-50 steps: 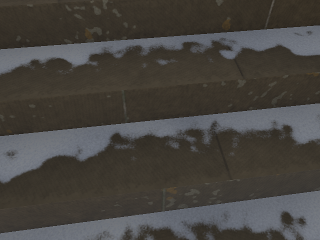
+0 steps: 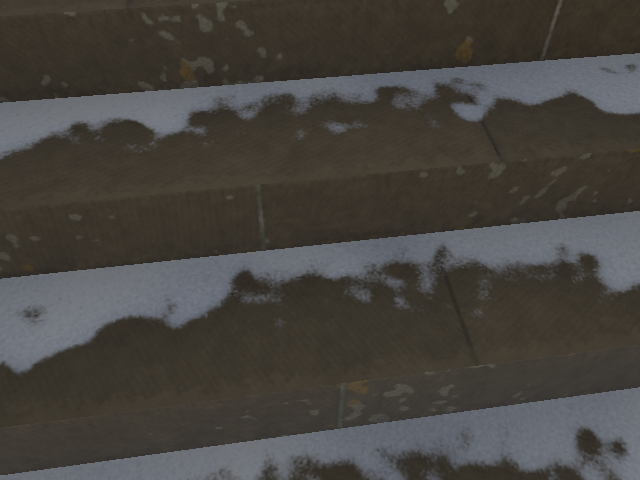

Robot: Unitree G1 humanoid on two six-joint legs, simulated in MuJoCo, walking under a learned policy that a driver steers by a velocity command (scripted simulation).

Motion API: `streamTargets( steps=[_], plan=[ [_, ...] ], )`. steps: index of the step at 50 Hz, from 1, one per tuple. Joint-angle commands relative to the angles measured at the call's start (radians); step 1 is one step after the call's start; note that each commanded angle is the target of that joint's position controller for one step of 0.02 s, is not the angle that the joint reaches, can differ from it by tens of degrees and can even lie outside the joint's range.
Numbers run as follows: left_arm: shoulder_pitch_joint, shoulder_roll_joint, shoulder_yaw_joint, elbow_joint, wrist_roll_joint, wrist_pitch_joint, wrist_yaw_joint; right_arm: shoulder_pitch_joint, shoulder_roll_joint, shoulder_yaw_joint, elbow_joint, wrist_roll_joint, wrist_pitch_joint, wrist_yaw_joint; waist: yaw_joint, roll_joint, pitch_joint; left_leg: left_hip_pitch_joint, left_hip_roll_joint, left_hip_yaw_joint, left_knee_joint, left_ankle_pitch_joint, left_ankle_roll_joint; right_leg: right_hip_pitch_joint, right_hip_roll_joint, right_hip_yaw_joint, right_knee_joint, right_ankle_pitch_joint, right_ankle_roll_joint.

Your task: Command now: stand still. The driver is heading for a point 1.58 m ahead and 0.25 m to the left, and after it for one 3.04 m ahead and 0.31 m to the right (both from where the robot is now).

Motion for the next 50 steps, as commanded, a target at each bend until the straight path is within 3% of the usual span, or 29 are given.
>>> streamTargets(
  steps=[1, 31, 32, 33, 34, 35, 36, 37, 39, 41, 43, 45, 47, 48, 49, 50],
  plan=[
    [0.089, 0.085, 0.014, -0.003, 0.000, -0.003, 0.002, 0.038, -0.095, -0.018, -0.032, 0.000, -0.005, -0.004, 0.000, 0.008, 0.020, 0.099, 0.154, -0.177, -0.072, 0.106, -0.021, -0.121, -0.048, 0.049, -0.065, 0.068, -0.014],
    [0.093, 0.094, 0.020, -0.020, -0.001, -0.015, -0.008, 0.047, -0.096, -0.027, -0.060, -0.003, -0.002, 0.001, 0.003, 0.001, 0.026, 0.107, 0.147, -0.177, -0.075, 0.110, -0.024, -0.120, -0.054, 0.056, -0.073, 0.067, -0.013],
    [0.099, 0.085, 0.018, -0.016, -0.001, -0.013, -0.006, 0.052, -0.090, -0.025, -0.057, -0.004, 0.000, -0.002, 0.002, 0.007, 0.011, 0.111, 0.146, -0.182, -0.092, 0.024, -0.021, -0.116, -0.048, 0.048, -0.073, 0.033, -0.015],
    [0.096, -0.011, -0.024, -0.012, 0.053, -0.007, -0.013, 0.098, -0.024, 0.001, -0.036, -0.017, -0.016, -0.006, -0.022, -0.022, -0.014, 0.148, 0.198, -0.226, -0.161, -0.116, -0.019, -0.110, -0.036, 0.043, -0.100, -0.007, -0.028],
    [0.079, -0.002, -0.023, -0.024, 0.054, -0.005, -0.016, 0.090, -0.053, -0.003, -0.033, -0.016, -0.018, -0.010, -0.018, 0.013, 0.033, 0.111, 0.197, -0.250, -0.186, -0.219, -0.020, -0.108, -0.026, 0.031, -0.094, -0.018, -0.036],
    [0.069, 0.029, -0.019, -0.035, 0.049, -0.006, -0.018, 0.077, -0.083, -0.008, -0.036, -0.014, -0.018, -0.013, -0.015, 0.042, 0.049, 0.099, 0.197, -0.266, -0.200, -0.280, -0.014, -0.117, -0.017, 0.018, -0.076, -0.042, -0.045],
    [0.041, 0.125, 0.015, -0.058, -0.025, -0.014, 0.001, 0.017, -0.180, -0.037, -0.064, 0.005, -0.012, -0.009, -0.001, 0.112, 0.082, 0.060, 0.163, -0.257, -0.164, -0.387, 0.015, -0.158, -0.005, -0.010, 0.006, -0.100, -0.048],
    [0.043, 0.138, 0.016, -0.066, -0.031, -0.023, 0.008, 0.033, -0.169, -0.039, -0.077, 0.009, -0.012, -0.009, -0.015, 0.103, 0.055, 0.064, 0.191, -0.296, -0.170, -0.486, 0.048, -0.196, 0.007, -0.026, 0.063, -0.146, -0.057],
    [0.053, 0.085, 0.010, -0.071, -0.026, -0.037, 0.008, 0.091, -0.161, -0.045, -0.082, 0.016, -0.017, -0.011, -0.027, 0.094, 0.057, 0.080, 0.275, -0.420, -0.197, -0.594, 0.118, -0.280, 0.003, -0.041, 0.152, -0.156, -0.071],
    [0.039, 0.057, 0.007, -0.080, -0.016, -0.046, -0.001, 0.145, -0.179, -0.057, -0.081, 0.013, -0.022, -0.017, -0.044, 0.091, 0.053, 0.063, 0.349, -0.528, -0.221, -0.613, 0.175, -0.320, -0.010, -0.033, 0.279, -0.169, -0.084],
    [0.011, 0.070, 0.012, -0.100, -0.027, -0.056, -0.014, 0.153, -0.195, -0.067, -0.094, 0.008, -0.028, -0.022, -0.047, 0.100, 0.062, 0.049, 0.390, -0.574, -0.251, -0.584, 0.203, -0.388, -0.029, -0.002, 0.423, -0.267, -0.093],
    [-0.007, 0.088, 0.017, -0.121, -0.029, -0.062, -0.019, 0.109, -0.199, -0.071, -0.116, 0.016, -0.030, -0.024, -0.024, 0.096, 0.077, 0.018, 0.361, -0.495, -0.246, -0.511, 0.179, -0.388, -0.050, 0.006, 0.401, -0.274, -0.108],
    [0.057, 0.062, 0.013, -0.097, -0.022, -0.065, -0.022, 0.029, -0.189, -0.065, -0.146, 0.026, -0.019, -0.018, 0.031, 0.077, 0.070, -0.129, 0.269, -0.331, -0.210, -0.391, 0.146, -0.190, -0.014, -0.060, 0.278, -0.171, -0.115],
    [0.122, 0.046, 0.011, -0.074, -0.011, -0.068, -0.025, 0.014, -0.180, -0.060, -0.149, 0.035, -0.013, -0.013, 0.064, 0.056, 0.067, -0.232, 0.227, -0.264, -0.157, -0.317, 0.147, -0.049, 0.027, -0.109, 0.208, -0.024, -0.114],
    [0.144, 0.051, 0.017, -0.064, -0.004, -0.067, -0.027, 0.006, -0.157, -0.051, -0.151, 0.026, -0.012, -0.007, 0.084, 0.036, 0.088, -0.269, 0.194, -0.210, -0.062, -0.211, 0.142, -0.006, 0.071, -0.146, 0.140, 0.021, -0.106],
    [0.186, 0.065, 0.022, -0.064, -0.003, -0.068, -0.027, 0.015, -0.134, -0.038, -0.148, 0.018, -0.021, 0.002, 0.106, 0.022, 0.060, -0.290, 0.165, -0.163, 0.087, -0.055, 0.129, 0.056, 0.085, -0.144, 0.065, 0.057, -0.110]
  ],
)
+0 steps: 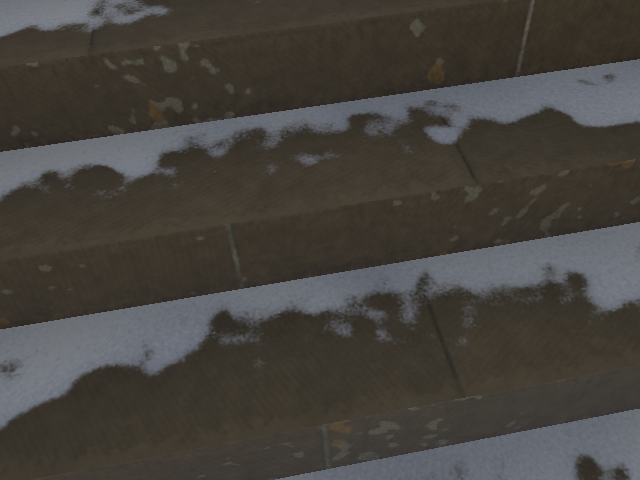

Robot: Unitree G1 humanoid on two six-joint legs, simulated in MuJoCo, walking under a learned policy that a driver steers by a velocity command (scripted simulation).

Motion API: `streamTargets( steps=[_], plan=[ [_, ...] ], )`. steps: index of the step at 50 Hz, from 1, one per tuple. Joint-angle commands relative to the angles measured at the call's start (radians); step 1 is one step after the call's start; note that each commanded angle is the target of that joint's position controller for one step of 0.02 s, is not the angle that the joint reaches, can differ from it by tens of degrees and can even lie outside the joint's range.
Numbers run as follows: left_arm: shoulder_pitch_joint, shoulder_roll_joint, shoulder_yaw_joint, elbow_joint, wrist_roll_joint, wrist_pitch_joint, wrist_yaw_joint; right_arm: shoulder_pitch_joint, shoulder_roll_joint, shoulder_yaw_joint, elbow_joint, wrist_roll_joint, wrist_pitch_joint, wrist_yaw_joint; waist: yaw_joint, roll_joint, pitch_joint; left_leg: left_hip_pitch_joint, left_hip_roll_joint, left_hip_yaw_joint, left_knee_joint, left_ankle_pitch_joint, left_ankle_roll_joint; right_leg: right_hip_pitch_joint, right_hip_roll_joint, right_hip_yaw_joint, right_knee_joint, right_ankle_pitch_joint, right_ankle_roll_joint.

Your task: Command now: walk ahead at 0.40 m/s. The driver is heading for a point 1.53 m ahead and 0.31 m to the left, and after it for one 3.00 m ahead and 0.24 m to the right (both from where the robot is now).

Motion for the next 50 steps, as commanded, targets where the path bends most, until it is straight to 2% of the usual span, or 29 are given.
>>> streamTargets(
  steps=[1, 2, 3, 4, 7, 10, 14, 16, 17, 19, 21, 22, 23, 24, 25, 26, 27, 29, 30, 32, 35, 39, 41, 42, 43, 44, 46, 48, 50],
  plan=[
    [0.335, 0.093, 0.031, 0.051, 0.010, -0.006, -0.005, -0.126, -0.006, 0.024, -0.081, -0.010, -0.032, 0.028, 0.172, -0.151, 0.029, -0.420, 0.061, -0.016, 0.375, 0.096, 0.080, 0.404, -0.053, 0.136, -0.238, 0.194, -0.047],
    [0.427, 0.233, 0.051, 0.053, 0.031, -0.007, -0.009, -0.091, 0.054, 0.040, -0.092, -0.013, -0.058, 0.035, 0.151, -0.407, -0.044, -0.633, -0.059, 0.037, 0.858, -0.226, -0.006, 0.494, -0.354, 0.628, -0.356, 0.367, -0.199],
    [0.414, 0.211, 0.044, 0.052, 0.050, -0.030, -0.008, -0.024, 0.021, 0.032, -0.061, 0.027, -0.075, 0.040, 0.119, -0.278, -0.050, -0.742, -0.044, -0.134, 1.207, -0.306, -0.011, 0.464, -0.458, 0.825, -0.429, -0.004, -0.340],
    [0.335, 0.159, 0.025, 0.055, 0.035, -0.031, -0.006, -0.119, 0.014, 0.035, -0.088, 0.054, -0.081, 0.047, 0.096, -0.199, 0.106, -0.998, -0.009, -0.160, 1.489, -0.273, 0.003, 0.454, -0.445, 0.738, -0.438, -0.161, -0.305],
    [0.290, -0.011, -0.053, 0.074, 0.053, 0.004, -0.044, -0.217, 0.102, 0.081, -0.145, 0.019, -0.088, 0.065, 0.051, -0.030, 0.160, -1.242, 0.022, -0.139, 1.901, -0.146, 0.051, 0.391, -0.288, 0.402, -0.330, 0.080, -0.140],
    [0.276, -0.023, -0.085, 0.069, 0.054, 0.040, -0.053, -0.221, 0.180, 0.132, -0.194, 0.035, -0.066, 0.088, 0.019, -0.029, 0.180, -1.294, 0.016, -0.136, 2.018, -0.112, 0.055, 0.184, -0.240, 0.250, -0.340, 0.077, -0.089],
    [0.217, -0.002, -0.109, 0.033, 0.038, 0.019, -0.025, -0.411, 0.156, 0.172, -0.348, -0.002, -0.061, 0.081, -0.006, -0.097, 0.207, -1.043, 0.067, 0.031, 1.558, 0.155, -0.021, -0.228, -0.093, 0.064, -0.464, 0.110, -0.059],
    [0.321, 0.048, -0.093, 0.061, -0.009, 0.015, 0.019, -0.577, 0.152, 0.200, -0.442, -0.027, -0.073, 0.061, 0.034, -0.120, 0.101, -0.831, 0.138, 0.170, 1.284, 0.085, -0.035, -0.153, -0.145, 0.120, -0.632, 0.371, -0.092],
    [0.280, 0.060, -0.094, 0.055, -0.038, 0.007, 0.024, -0.573, 0.117, 0.191, -0.443, -0.014, -0.086, 0.060, 0.002, -0.119, 0.053, -0.613, 0.114, 0.233, 1.043, 0.032, 0.001, -0.097, -0.120, 0.054, -0.615, 0.766, -0.062],
    [0.404, 0.157, -0.078, 0.078, 0.006, -0.007, 0.023, -0.489, 0.065, 0.160, -0.429, 0.012, -0.105, 0.061, -0.051, -0.321, -0.135, -0.401, -0.044, 0.318, 0.948, -0.222, 0.055, 0.201, -0.172, 0.028, -0.365, 1.951, -0.092],
    [0.299, 0.214, -0.048, 0.060, 0.032, 0.009, 0.023, -0.205, -0.036, 0.104, -0.344, -0.004, -0.096, 0.085, -0.207, -0.438, -0.238, -0.328, -0.027, 0.101, 0.639, -0.247, 0.127, 0.489, -0.233, 0.076, -0.048, 2.182, -0.126],
    [0.282, 0.174, -0.044, 0.015, 0.047, -0.010, 0.012, 0.003, -0.127, 0.068, -0.244, -0.042, -0.085, 0.098, -0.236, -0.202, -0.366, 0.007, 0.139, -0.270, 0.542, -0.184, 0.229, 0.206, -0.174, 0.090, 0.217, 1.987, -0.132],
    [0.195, 0.074, -0.050, -0.011, 0.028, -0.037, -0.029, 0.207, -0.211, 0.035, -0.136, -0.072, -0.048, 0.078, -0.266, 0.231, -0.412, 0.247, 0.313, -0.811, 0.019, -0.306, 0.371, -0.155, 0.081, 0.159, 0.629, 0.739, -0.092],
    [0.135, 0.029, -0.039, -0.031, 0.026, -0.068, -0.080, 0.201, -0.152, 0.036, -0.077, -0.102, -0.036, 0.043, -0.228, 0.246, -0.379, 0.203, 0.403, -1.117, -0.194, -0.418, 0.379, -0.362, 0.196, 0.397, 1.116, 0.217, -0.085],
    [-0.023, -0.011, -0.043, -0.130, 0.003, -0.068, -0.110, 0.125, -0.038, 0.064, -0.033, -0.050, -0.044, 0.039, -0.159, 0.141, -0.089, 0.039, 0.396, -0.980, -0.156, -0.537, 0.292, -0.602, 0.157, 0.406, 1.321, 0.134, -0.113],
    [-0.169, -0.048, -0.068, -0.239, -0.004, -0.062, -0.114, 0.058, 0.078, 0.096, 0.010, -0.042, -0.058, 0.057, -0.096, 0.024, 0.080, -0.145, 0.365, -0.741, -0.075, -0.490, 0.217, -0.714, 0.122, 0.346, 1.392, 0.135, -0.147],
    [-0.149, 0.034, -0.045, -0.202, 0.061, -0.033, -0.088, -0.070, 0.056, 0.081, 0.001, -0.094, -0.069, 0.081, -0.069, -0.131, 0.247, -0.296, 0.257, -0.431, 0.054, -0.338, 0.223, -0.784, 0.111, 0.394, 1.358, 0.286, -0.200],
    [-0.006, -0.104, -0.083, -0.219, 0.063, 0.018, -0.110, -0.207, 0.154, 0.104, 0.031, -0.112, -0.074, 0.095, 0.087, -0.027, 0.127, -0.388, 0.211, -0.271, -0.063, -0.165, 0.161, -0.792, 0.091, 0.358, 1.449, 0.264, -0.272],
    [0.034, -0.074, -0.083, -0.218, 0.073, 0.033, -0.125, -0.163, 0.156, 0.109, 0.060, -0.124, -0.084, 0.101, 0.117, -0.070, 0.081, -0.364, 0.205, -0.202, -0.087, -0.106, 0.133, -0.809, 0.080, 0.315, 1.385, 0.338, -0.282],
    [-0.007, -0.019, -0.082, -0.226, 0.044, 0.029, -0.135, -0.172, 0.088, 0.094, 0.051, -0.152, -0.106, 0.101, 0.123, -0.024, 0.008, -0.401, 0.150, -0.048, -0.148, -0.094, 0.116, -0.775, 0.051, 0.186, 1.331, 0.371, -0.244],
    [-0.107, 0.010, -0.092, -0.212, 0.060, 0.039, -0.148, 0.014, 0.057, 0.104, 0.106, -0.157, -0.110, 0.094, 0.048, 0.090, -0.013, -0.292, 0.182, -0.091, -0.190, -0.006, 0.157, -0.894, -0.007, 0.095, 1.566, 0.291, -0.183],
    [-0.392, -0.024, -0.141, -0.325, 0.044, 0.018, -0.085, 0.307, 0.082, 0.129, 0.249, -0.189, -0.090, 0.099, -0.079, 0.016, 0.066, 0.283, 0.344, -0.284, -0.156, -0.085, 0.182, -1.543, -0.042, 0.229, 1.620, 0.097, -0.234],
    [-0.474, -0.024, -0.152, -0.373, 0.032, 0.019, -0.080, 0.244, 0.088, 0.131, 0.241, -0.205, -0.100, 0.103, -0.045, 0.004, 0.085, 0.204, 0.329, -0.200, -0.249, -0.092, 0.160, -1.473, -0.110, 0.144, 1.440, 0.126, -0.235],
    [-0.568, 0.033, -0.141, -0.418, 0.034, 0.036, -0.080, 0.270, 0.074, 0.133, 0.245, -0.208, -0.104, 0.120, -0.079, -0.017, 0.064, 0.093, 0.311, -0.168, -0.311, -0.114, 0.154, -1.342, -0.138, 0.080, 1.269, 0.227, -0.223],
    [-0.627, 0.033, -0.140, -0.439, 0.046, 0.056, -0.088, 0.318, 0.079, 0.137, 0.242, -0.205, -0.106, 0.125, -0.107, 0.033, 0.057, -0.002, 0.288, -0.150, -0.338, -0.087, 0.164, -1.235, -0.146, 0.037, 1.232, 0.290, -0.199],
    [-0.770, -0.003, -0.161, -0.493, 0.058, 0.084, -0.103, 0.258, 0.074, 0.134, 0.216, -0.168, -0.096, 0.151, -0.098, 0.041, 0.059, -0.260, 0.312, -0.106, -0.481, -0.039, 0.169, -0.932, -0.139, 0.015, 1.126, 0.159, -0.181],
    [-0.700, -0.023, -0.167, -0.465, 0.073, 0.099, -0.135, 0.202, 0.009, 0.118, 0.168, -0.073, -0.116, 0.163, -0.029, 0.126, 0.014, -0.329, 0.292, -0.051, -0.408, 0.409, 0.172, -0.586, -0.044, -0.032, 0.961, -0.042, -0.118],
    [-0.518, 0.023, -0.146, -0.407, 0.063, 0.094, -0.146, 0.196, -0.117, 0.089, 0.151, -0.055, -0.144, 0.172, 0.067, 0.167, -0.070, 0.002, 0.339, -0.037, -0.246, 1.243, 0.190, -0.493, 0.063, -0.114, 0.760, -0.076, -0.079],
    [-0.279, 0.113, -0.102, -0.340, 0.067, 0.058, -0.128, 0.176, -0.172, 0.043, 0.160, -0.066, -0.153, 0.180, 0.137, 0.182, -0.236, 0.041, 0.292, -0.022, 0.086, 1.476, 0.104, -0.114, 0.085, 0.000, 0.477, 0.115, -0.121]
  ],
)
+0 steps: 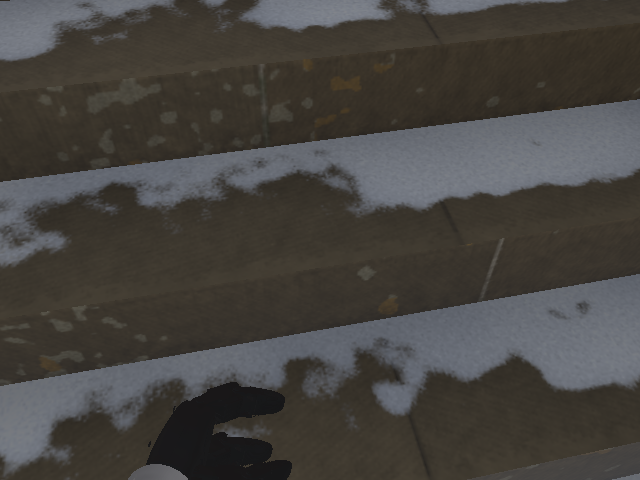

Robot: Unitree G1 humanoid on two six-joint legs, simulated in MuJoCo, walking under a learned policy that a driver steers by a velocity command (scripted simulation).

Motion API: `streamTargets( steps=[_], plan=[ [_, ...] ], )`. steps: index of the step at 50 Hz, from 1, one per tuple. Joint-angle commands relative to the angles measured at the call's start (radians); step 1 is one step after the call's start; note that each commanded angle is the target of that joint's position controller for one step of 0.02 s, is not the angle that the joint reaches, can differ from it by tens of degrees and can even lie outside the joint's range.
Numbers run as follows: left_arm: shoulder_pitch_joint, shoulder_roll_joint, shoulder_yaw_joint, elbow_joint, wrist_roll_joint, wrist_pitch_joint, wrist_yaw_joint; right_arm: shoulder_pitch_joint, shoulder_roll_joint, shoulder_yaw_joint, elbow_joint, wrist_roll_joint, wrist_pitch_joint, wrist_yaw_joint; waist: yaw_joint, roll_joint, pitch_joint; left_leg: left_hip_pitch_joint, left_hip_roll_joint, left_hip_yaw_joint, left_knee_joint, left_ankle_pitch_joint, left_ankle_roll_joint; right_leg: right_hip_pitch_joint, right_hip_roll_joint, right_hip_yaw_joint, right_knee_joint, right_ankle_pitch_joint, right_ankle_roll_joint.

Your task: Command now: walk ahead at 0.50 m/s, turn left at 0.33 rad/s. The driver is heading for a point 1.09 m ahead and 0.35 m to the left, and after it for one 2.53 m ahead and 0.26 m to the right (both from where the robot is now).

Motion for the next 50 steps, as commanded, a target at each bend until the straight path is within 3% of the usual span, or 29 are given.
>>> streamTargets(
  steps=[1, 2, 3, 4, 5, 8, 12, 14, 15, 17, 21, 22, 24, 26, 27, 28, 29, 30, 31, 32, 34, 36, 37, 39, 41, 44, 46, 48, 50],
  plan=[
    [0.439, 0.203, 0.076, 0.087, -0.016, -0.044, 0.013, 0.103, -0.193, -0.055, -0.057, -0.043, -0.035, 0.021, 0.223, -0.150, -0.417, -0.610, -0.013, -0.122, 0.642, 0.929, 0.127, 1.228, -0.123, 0.495, -0.457, 0.401, -0.205],
    [0.746, 0.280, 0.112, 0.185, 0.027, -0.035, 0.043, 0.067, -0.125, -0.055, -0.060, -0.014, -0.013, 0.034, 0.300, -0.290, -0.446, -0.778, -0.149, -0.244, 0.970, 0.191, 0.113, 1.290, -0.298, 0.976, -0.822, 0.168, -0.258],
    [0.788, 0.317, 0.141, 0.258, 0.027, -0.060, 0.054, -0.035, -0.126, -0.082, -0.045, 0.028, 0.003, 0.031, 0.319, -0.286, -0.196, -0.927, -0.174, -0.372, 1.422, 0.284, 0.112, 1.046, -0.310, 1.044, -0.929, -0.158, -0.193],
    [0.655, 0.311, 0.144, 0.275, -0.006, -0.083, 0.063, -0.104, -0.094, -0.087, -0.051, 0.045, 0.001, 0.007, 0.248, -0.286, -0.037, -0.976, -0.145, -0.330, 1.633, 0.312, 0.099, 0.824, -0.291, 0.880, -0.909, -0.205, -0.143],
    [0.526, 0.275, 0.146, 0.283, -0.021, -0.090, 0.063, -0.118, -0.061, -0.077, -0.055, 0.029, -0.003, -0.014, 0.183, -0.209, -0.027, -1.001, -0.161, -0.300, 1.795, 0.298, 0.117, 0.762, -0.286, 0.734, -0.884, -0.073, -0.157],
    [0.314, -0.024, 0.068, 0.310, 0.011, -0.070, 0.044, -0.262, -0.052, -0.060, -0.142, 0.044, 0.043, -0.025, 0.059, -0.016, -0.009, -1.104, -0.152, -0.332, 1.935, 0.312, 0.251, 0.681, -0.288, 0.481, -0.947, 0.237, -0.089],
    [0.277, -0.025, 0.077, 0.336, 0.041, -0.120, 0.063, -0.307, -0.066, -0.053, -0.172, 0.051, 0.068, 0.000, -0.022, -0.025, 0.079, -1.156, -0.127, -0.239, 1.872, 0.227, 0.279, 0.622, -0.182, 0.051, -1.050, 0.324, -0.038],
    [0.401, 0.013, 0.078, 0.374, 0.073, -0.127, 0.074, -0.362, -0.098, -0.053, -0.175, 0.054, 0.067, 0.021, 0.023, -0.117, 0.078, -1.255, -0.150, -0.166, 2.091, 0.186, 0.280, 0.709, -0.158, -0.003, -1.087, 0.352, -0.061],
    [0.475, 0.011, 0.072, 0.409, 0.084, -0.122, 0.074, -0.400, -0.116, -0.051, -0.192, 0.056, 0.067, 0.020, 0.039, -0.073, 0.099, -1.396, -0.160, -0.196, 2.119, 0.183, 0.299, 0.813, -0.171, -0.006, -1.076, 0.323, -0.054],
    [0.614, 0.022, 0.060, 0.469, 0.111, -0.108, 0.061, -0.609, -0.078, -0.009, -0.316, 0.072, 0.078, -0.023, 0.078, -0.103, 0.107, -1.584, -0.136, -0.175, 2.084, 0.037, 0.346, 1.006, -0.221, 0.019, -1.144, 0.379, -0.064],
    [0.749, 0.027, 0.048, 0.494, 0.141, -0.125, 0.050, -0.779, -0.133, -0.007, -0.411, 0.064, 0.107, -0.052, 0.136, -0.080, 0.082, -1.551, -0.067, -0.071, 1.678, 0.195, 0.314, 1.099, -0.212, -0.061, -1.228, 0.379, -0.042],
    [0.808, 0.029, 0.048, 0.511, 0.142, -0.125, 0.049, -0.817, -0.115, -0.005, -0.437, 0.060, 0.129, -0.055, 0.146, -0.131, 0.093, -1.568, -0.063, -0.039, 1.634, 0.202, 0.304, 1.137, -0.218, -0.066, -1.245, 0.421, -0.049],
    [0.709, 0.073, 0.062, 0.474, 0.068, -0.113, 0.005, -1.001, -0.095, 0.007, -0.512, 0.046, 0.189, -0.038, 0.126, -0.102, 0.139, -1.244, -0.046, 0.106, 1.323, -0.094, 0.253, 0.925, -0.265, -0.136, -1.390, 0.692, -0.073],
    [0.717, 0.223, 0.089, 0.448, 0.034, -0.171, 0.009, -0.846, -0.070, -0.006, -0.502, 0.066, 0.185, -0.007, 0.016, -0.219, 0.068, -0.912, -0.177, 0.205, 1.331, -0.022, 0.202, 0.922, -0.302, -0.200, -1.230, 1.747, -0.095],
    [0.683, 0.291, 0.111, 0.425, 0.016, -0.185, 0.014, -0.739, -0.100, -0.021, -0.471, 0.070, 0.170, -0.007, -0.029, -0.257, 0.060, -0.882, -0.231, 0.185, 1.123, -0.085, 0.187, 1.067, -0.321, -0.198, -1.147, 1.904, -0.078],
    [0.666, 0.330, 0.125, 0.409, 0.016, -0.184, 0.011, -0.615, -0.150, -0.043, -0.435, 0.082, 0.148, -0.021, -0.054, -0.292, 0.011, -0.754, -0.299, 0.187, 0.959, -0.090, 0.178, 1.140, -0.316, -0.202, -1.036, 2.040, -0.072],
    [0.685, 0.297, 0.125, 0.395, 0.067, -0.186, 0.006, -0.460, -0.214, -0.067, -0.389, 0.087, 0.137, -0.049, -0.064, -0.241, -0.132, -0.383, -0.279, 0.063, 1.028, 0.149, 0.232, 0.925, -0.276, -0.172, -0.829, 2.018, -0.022],
    [0.675, 0.280, 0.128, 0.381, 0.092, -0.175, -0.009, -0.227, -0.257, -0.094, -0.315, 0.084, 0.147, -0.067, -0.129, -0.169, -0.227, -0.072, -0.252, -0.161, 0.831, 0.134, 0.254, 0.681, -0.200, -0.108, -0.580, 1.634, -0.009],
    [0.620, 0.192, 0.115, 0.371, 0.087, -0.147, -0.049, -0.024, -0.315, -0.114, -0.229, 0.044, 0.155, -0.085, -0.161, -0.008, -0.224, 0.143, -0.128, -0.525, 0.492, 0.057, 0.320, 0.354, -0.045, -0.029, -0.252, 0.673, 0.024],
    [0.557, 0.173, 0.132, 0.339, -0.007, -0.127, -0.064, 0.030, -0.403, -0.153, -0.212, 0.012, 0.153, -0.083, -0.162, 0.013, -0.187, -0.011, -0.012, -0.873, 0.244, -0.112, 0.339, 0.262, 0.060, 0.214, 0.292, 0.488, 0.038],
    [0.464, 0.062, 0.117, 0.310, 0.025, -0.131, -0.028, -0.077, -0.258, -0.128, -0.132, 0.010, 0.095, -0.090, -0.056, -0.011, 0.021, -0.273, -0.034, -0.797, 0.269, -0.274, 0.324, 0.038, 0.088, 0.375, 0.689, 0.559, -0.005],
    [0.370, 0.023, 0.093, 0.229, 0.029, -0.127, 0.008, -0.248, -0.104, -0.071, -0.112, 0.018, 0.077, -0.070, 0.086, -0.077, 0.016, -0.366, -0.068, -0.622, 0.272, -0.139, 0.297, -0.071, 0.094, 0.390, 0.783, 0.510, -0.071],
    [0.381, 0.039, 0.090, 0.209, 0.013, -0.103, 0.020, -0.322, -0.047, -0.047, -0.103, -0.009, 0.074, -0.052, 0.149, -0.132, 0.016, -0.433, -0.075, -0.532, 0.250, -0.029, 0.283, -0.099, 0.067, 0.352, 0.766, 0.526, -0.095],
    [0.375, 0.089, 0.096, 0.192, 0.004, -0.075, 0.035, -0.421, -0.069, -0.043, -0.127, 0.008, 0.047, -0.047, 0.204, -0.099, 0.049, -0.561, -0.106, -0.330, 0.204, 0.074, 0.235, -0.089, 0.011, 0.244, 0.707, 0.376, -0.077],
    [0.277, 0.082, 0.082, 0.146, -0.015, -0.077, 0.047, -0.313, -0.106, -0.038, -0.120, -0.026, 0.022, -0.075, 0.154, 0.001, 0.044, -0.612, -0.138, -0.303, 0.147, 0.051, 0.230, -0.093, 0.027, 0.164, 0.864, 0.240, -0.045],
    [0.095, 0.072, 0.058, 0.035, 0.010, -0.078, 0.071, -0.067, -0.120, -0.025, -0.035, -0.079, 0.021, -0.069, 0.090, -0.139, 0.042, -0.452, -0.114, -0.383, 0.174, -0.073, 0.184, -0.248, -0.013, 0.181, 0.681, 0.249, -0.042],
    [-0.045, 0.117, 0.064, -0.056, -0.009, -0.065, 0.097, -0.040, -0.155, -0.028, -0.045, -0.062, 0.014, -0.049, 0.063, -0.020, 0.056, -0.541, -0.110, -0.382, 0.103, -0.010, 0.182, -0.120, -0.064, 0.176, 0.472, 0.219, 0.015],
    [-0.140, 0.080, 0.054, -0.114, 0.006, -0.036, 0.085, -0.180, -0.206, -0.034, -0.183, 0.046, -0.007, -0.027, 0.098, 0.050, 0.092, -0.879, -0.053, -0.409, -0.107, 0.213, 0.273, 0.406, 0.005, -0.047, 0.176, -0.084, 0.108],
    [-0.002, 0.089, 0.063, -0.080, -0.011, -0.026, 0.065, -0.148, -0.306, -0.064, -0.189, 0.063, -0.030, -0.028, 0.159, 0.095, 0.018, -0.508, 0.056, -0.418, 0.030, 1.072, 0.300, 0.420, 0.096, -0.054, 0.043, 0.039, 0.123]
  ],
)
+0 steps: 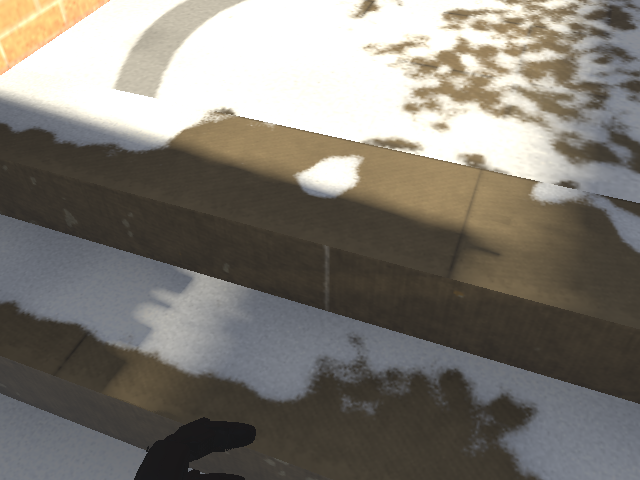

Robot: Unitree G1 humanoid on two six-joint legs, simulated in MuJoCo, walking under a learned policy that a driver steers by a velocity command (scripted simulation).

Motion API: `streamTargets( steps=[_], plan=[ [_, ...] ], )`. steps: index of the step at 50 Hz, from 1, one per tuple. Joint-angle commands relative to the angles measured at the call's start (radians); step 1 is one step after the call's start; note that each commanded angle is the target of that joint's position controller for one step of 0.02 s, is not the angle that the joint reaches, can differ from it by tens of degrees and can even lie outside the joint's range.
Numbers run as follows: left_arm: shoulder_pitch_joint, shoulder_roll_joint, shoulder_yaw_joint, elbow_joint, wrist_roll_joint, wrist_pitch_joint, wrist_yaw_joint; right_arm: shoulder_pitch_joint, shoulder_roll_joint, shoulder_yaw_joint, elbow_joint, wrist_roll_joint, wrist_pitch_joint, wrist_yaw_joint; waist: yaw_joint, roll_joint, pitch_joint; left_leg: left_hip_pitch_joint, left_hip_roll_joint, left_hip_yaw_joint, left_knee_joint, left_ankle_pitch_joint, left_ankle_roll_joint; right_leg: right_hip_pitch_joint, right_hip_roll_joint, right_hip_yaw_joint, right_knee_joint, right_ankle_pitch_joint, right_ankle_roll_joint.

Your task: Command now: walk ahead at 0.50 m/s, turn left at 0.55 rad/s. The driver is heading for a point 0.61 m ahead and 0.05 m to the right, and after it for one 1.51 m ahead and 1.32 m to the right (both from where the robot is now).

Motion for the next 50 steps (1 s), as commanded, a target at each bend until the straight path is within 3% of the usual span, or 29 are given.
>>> streamTargets(
  steps=[1, 2, 3, 4, 5, 6, 8, 9, 11, 14, 16, 18, 23, 28, 30, 31, 32, 33, 34, 35, 36, 37, 38, 39, 41, 42, 43, 46, 50],
  plan=[
    [-0.024, 0.154, 0.053, -0.094, -0.007, -0.006, -0.009, -0.121, -0.325, -0.087, -0.142, 0.064, -0.050, 0.003, 0.157, 0.112, 0.022, -0.032, 0.246, -0.129, -0.074, 1.420, 0.237, 0.481, 0.149, -0.128, -0.396, -0.031, 0.029],
    [0.134, 0.221, 0.082, -0.055, -0.018, -0.023, 0.000, -0.091, -0.328, -0.110, -0.116, 0.033, -0.047, 0.023, 0.182, 0.115, -0.088, 0.066, 0.200, -0.078, 0.158, 1.666, 0.200, 0.640, 0.127, 0.015, -0.494, 0.092, -0.027],
    [0.371, 0.240, 0.087, 0.039, -0.015, -0.033, 0.005, 0.045, -0.161, -0.086, -0.098, -0.025, -0.047, 0.034, 0.175, -0.187, -0.336, -0.295, 0.079, -0.068, 0.471, 1.305, 0.143, 1.108, -0.050, 0.473, -0.618, 0.269, -0.239],
    [0.595, 0.286, 0.105, 0.096, 0.048, -0.019, 0.016, -0.010, -0.097, -0.079, -0.078, -0.016, -0.017, 0.041, 0.292, -0.381, -0.282, -0.663, -0.128, -0.136, 0.889, 0.226, 0.074, 1.280, -0.243, 1.038, -1.051, -0.031, -0.375],
    [0.624, 0.285, 0.106, 0.150, 0.047, -0.043, 0.013, -0.143, -0.118, -0.099, -0.080, 0.021, -0.009, 0.035, 0.305, -0.357, -0.010, -0.902, -0.105, -0.205, 1.293, 0.292, 0.092, 1.096, -0.222, 1.086, -1.146, -0.517, -0.261],
    [0.495, 0.283, 0.113, 0.169, 0.019, -0.059, 0.001, -0.202, -0.128, -0.101, -0.084, 0.047, -0.005, 0.011, 0.221, -0.293, 0.165, -0.999, -0.082, -0.155, 1.404, 0.396, 0.112, 0.904, -0.206, 0.931, -1.112, -0.515, -0.244],
    [0.364, 0.064, 0.076, 0.246, 0.010, -0.060, 0.004, -0.261, -0.101, -0.078, -0.112, 0.015, 0.007, -0.027, 0.113, -0.005, 0.102, -0.954, -0.046, -0.110, 1.456, 0.423, 0.166, 0.819, -0.198, 0.629, -1.053, -0.175, -0.212],
    [0.304, -0.025, 0.054, 0.268, 0.007, -0.064, 0.009, -0.268, -0.080, -0.068, -0.118, 0.009, 0.020, -0.035, 0.062, 0.022, 0.100, -0.941, -0.013, -0.104, 1.401, 0.428, 0.170, 0.771, -0.170, 0.517, -1.057, -0.077, -0.165],
    [0.244, -0.070, 0.044, 0.292, -0.001, -0.076, 0.019, -0.274, -0.065, -0.057, -0.115, 0.008, 0.044, -0.036, 0.018, -0.067, 0.100, -0.996, -0.003, -0.077, 1.458, 0.316, 0.180, 0.761, -0.126, 0.392, -1.145, 0.020, -0.146],
    [0.292, -0.019, 0.049, 0.333, 0.056, -0.091, 0.007, -0.408, -0.099, -0.039, -0.183, 0.004, 0.035, -0.029, 0.017, 0.006, 0.106, -1.053, 0.028, 0.008, 1.315, 0.391, 0.192, 0.765, -0.083, 0.194, -1.210, 0.078, -0.123],
    [0.358, 0.027, 0.052, 0.332, 0.065, -0.096, -0.008, -0.474, -0.128, -0.043, -0.203, -0.005, 0.049, 0.000, 0.049, -0.082, 0.087, -0.947, 0.082, 0.161, 1.297, 0.416, 0.143, 0.719, -0.079, 0.107, -1.293, 0.162, -0.143],
    [0.476, 0.038, 0.048, 0.360, 0.072, -0.102, -0.011, -0.465, -0.134, -0.040, -0.196, -0.017, 0.061, 0.004, 0.077, -0.073, 0.123, -1.104, 0.086, 0.109, 1.370, 0.421, 0.119, 0.889, -0.123, 0.163, -1.283, 0.257, -0.162],
    [0.790, -0.002, 0.030, 0.508, 0.110, -0.096, -0.010, -0.664, -0.075, -0.001, -0.314, 0.015, 0.067, -0.055, 0.196, -0.122, 0.236, -1.711, 0.074, 0.045, 1.637, 0.081, 0.193, 1.472, -0.270, 0.288, -1.291, 0.353, -0.226],
    [0.908, -0.056, 0.014, 0.575, 0.124, -0.089, -0.029, -1.019, -0.024, 0.040, -0.505, 0.018, 0.105, -0.033, 0.209, -0.099, 0.239, -1.432, 0.205, 0.298, 1.271, 0.221, 0.228, 1.230, -0.209, 0.107, -1.480, 0.390, -0.162],
    [0.789, -0.021, 0.014, 0.532, 0.075, -0.085, -0.087, -1.169, 0.010, 0.066, -0.577, -0.002, 0.168, 0.000, 0.143, -0.179, 0.237, -0.797, 0.157, 0.321, 1.073, 0.103, 0.183, 0.754, -0.202, 0.015, -1.652, 0.543, -0.189],
    [0.704, 0.093, 0.068, 0.441, -0.116, -0.100, 0.036, -0.778, -0.013, 0.032, -0.490, 0.061, 0.132, -0.042, 0.094, -0.080, 0.370, -0.693, 0.108, 0.512, 1.000, -0.125, 0.127, 0.882, -0.206, 0.014, -1.725, 0.759, -0.128],
    [0.738, 0.129, 0.061, 0.458, -0.117, -0.118, 0.066, -0.659, -0.025, 0.022, -0.439, 0.070, 0.100, -0.065, 0.048, -0.044, 0.300, -0.474, 0.031, 0.532, 0.945, -0.143, 0.133, 0.930, -0.227, -0.018, -1.519, 1.466, -0.106],
    [0.829, 0.166, 0.041, 0.520, 0.064, -0.140, -0.084, -0.918, -0.041, 0.027, -0.547, 0.037, 0.141, -0.004, 0.002, -0.436, 0.016, -0.292, -0.001, 0.394, 0.849, 0.076, 0.117, 1.029, -0.261, -0.001, -1.453, 1.851, -0.135],
    [0.675, 0.255, 0.097, 0.435, 0.024, -0.159, -0.106, -0.689, -0.147, -0.021, -0.478, 0.021, 0.136, -0.009, -0.060, -0.330, 0.007, -0.217, -0.027, 0.363, 0.743, 0.100, 0.123, 1.132, -0.241, 0.008, -1.239, 1.963, -0.079],
    [0.794, 0.166, 0.079, 0.440, 0.075, -0.174, -0.133, -0.507, -0.140, -0.013, -0.403, 0.050, 0.118, -0.007, -0.056, -0.151, -0.223, 0.241, 0.107, 0.100, 0.740, 0.218, 0.220, 0.749, -0.189, 0.091, -0.949, 1.695, -0.059],
    [0.784, 0.154, 0.094, 0.427, 0.066, -0.168, -0.131, -0.225, -0.192, -0.036, -0.320, 0.000, 0.133, -0.013, -0.159, -0.048, -0.347, 0.468, 0.255, -0.260, 0.392, 0.071, 0.276, 0.587, -0.042, 0.169, -0.694, 0.987, -0.056],
    [0.771, 0.103, 0.116, 0.449, 0.022, -0.135, -0.141, 0.006, -0.272, -0.070, -0.192, -0.038, 0.122, -0.024, -0.151, 0.045, -0.352, 0.331, 0.397, -0.602, 0.103, -0.081, 0.327, 0.575, 0.078, 0.275, -0.191, 0.440, -0.059],
    [0.652, 0.124, 0.143, 0.435, -0.025, -0.125, -0.136, 0.002, -0.325, -0.099, -0.130, -0.036, 0.084, -0.039, -0.134, 0.022, -0.124, 0.032, 0.401, -0.568, 0.023, -0.261, 0.259, 0.470, 0.054, 0.316, 0.248, 0.465, -0.041],
    [0.611, 0.059, 0.132, 0.412, -0.019, -0.138, -0.109, -0.143, -0.293, -0.087, -0.116, -0.007, 0.056, -0.058, -0.051, 0.032, -0.038, -0.124, 0.387, -0.422, 0.056, -0.320, 0.219, 0.408, 0.022, 0.295, 0.367, 0.453, -0.039],
    [0.508, 0.002, 0.109, 0.383, -0.015, -0.144, -0.077, -0.333, -0.092, -0.040, -0.110, 0.009, 0.050, -0.053, 0.025, -0.099, -0.026, -0.198, 0.410, -0.268, 0.074, -0.196, 0.211, 0.318, -0.010, 0.265, 0.538, 0.428, -0.104],
    [0.469, -0.016, 0.100, 0.354, -0.016, -0.126, -0.066, -0.401, 0.007, -0.015, -0.108, -0.015, 0.050, -0.047, 0.081, -0.151, 0.015, -0.291, 0.421, -0.201, 0.032, -0.151, 0.174, 0.302, -0.035, 0.271, 0.533, 0.483, -0.151],
    [0.438, -0.038, 0.096, 0.325, -0.010, -0.103, -0.057, -0.429, 0.027, -0.009, -0.099, -0.030, 0.039, -0.043, 0.130, -0.175, 0.067, -0.337, 0.401, -0.080, 0.008, -0.068, 0.144, 0.280, -0.050, 0.261, 0.450, 0.486, -0.187],
    [0.383, -0.018, 0.093, 0.286, -0.027, -0.082, -0.085, -0.494, -0.017, -0.031, -0.119, -0.031, 0.010, -0.062, 0.187, -0.075, 0.141, -0.424, 0.311, 0.225, -0.097, 0.029, 0.095, 0.315, -0.035, 0.200, 0.405, 0.331, -0.194],
    [0.257, 0.043, 0.081, 0.223, -0.027, -0.082, -0.086, -0.282, -0.075, -0.028, -0.015, -0.080, 0.013, -0.046, 0.108, -0.031, 0.190, -0.158, 0.320, 0.262, -0.145, 0.014, 0.142, -0.074, 0.069, 0.225, 0.825, 0.253, -0.281]
  ],
)
Velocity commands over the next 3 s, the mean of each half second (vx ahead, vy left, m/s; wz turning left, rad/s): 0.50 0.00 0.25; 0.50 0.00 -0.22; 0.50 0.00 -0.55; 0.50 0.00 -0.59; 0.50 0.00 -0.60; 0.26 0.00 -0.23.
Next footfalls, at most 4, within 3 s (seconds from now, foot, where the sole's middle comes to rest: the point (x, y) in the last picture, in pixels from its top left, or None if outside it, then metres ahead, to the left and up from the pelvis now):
0.02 right None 0.17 -0.13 -0.61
0.68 left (220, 382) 0.62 0.17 -0.43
1.26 right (352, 199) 0.87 -0.08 -0.25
1.78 left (282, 101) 1.22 0.04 -0.25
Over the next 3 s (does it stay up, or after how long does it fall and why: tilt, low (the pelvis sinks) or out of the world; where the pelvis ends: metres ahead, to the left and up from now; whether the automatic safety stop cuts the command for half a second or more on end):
stays up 1.43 -0.34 0.51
